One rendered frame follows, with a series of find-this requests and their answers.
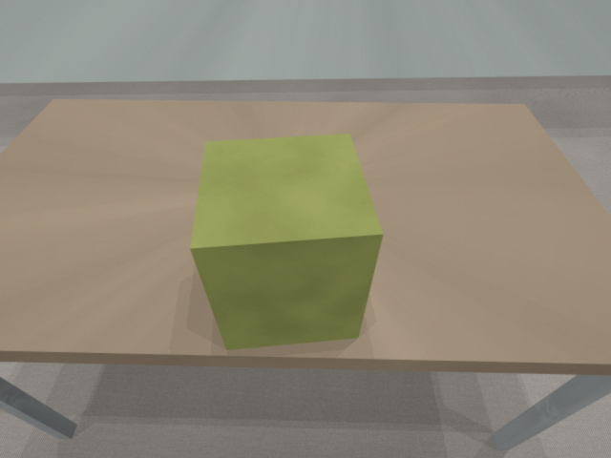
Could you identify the table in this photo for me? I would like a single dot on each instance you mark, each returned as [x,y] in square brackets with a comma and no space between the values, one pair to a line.
[495,256]

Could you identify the carton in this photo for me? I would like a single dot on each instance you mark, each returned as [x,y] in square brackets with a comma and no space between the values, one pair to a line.
[285,239]

